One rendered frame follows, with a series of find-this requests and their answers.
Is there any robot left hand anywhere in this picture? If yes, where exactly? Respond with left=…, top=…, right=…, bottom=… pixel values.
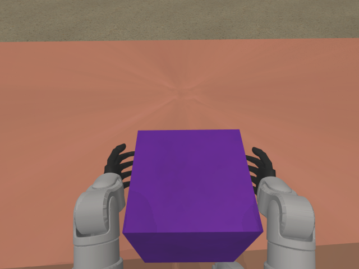
left=104, top=143, right=135, bottom=189

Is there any carton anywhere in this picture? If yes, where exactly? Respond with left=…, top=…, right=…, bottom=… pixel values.
left=122, top=129, right=264, bottom=263

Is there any left robot forearm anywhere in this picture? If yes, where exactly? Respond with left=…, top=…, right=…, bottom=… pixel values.
left=72, top=173, right=126, bottom=269

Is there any robot right hand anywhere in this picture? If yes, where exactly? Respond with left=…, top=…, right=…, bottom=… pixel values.
left=246, top=147, right=276, bottom=195

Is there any right robot forearm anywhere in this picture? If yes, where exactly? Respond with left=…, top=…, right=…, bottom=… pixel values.
left=257, top=177, right=316, bottom=269

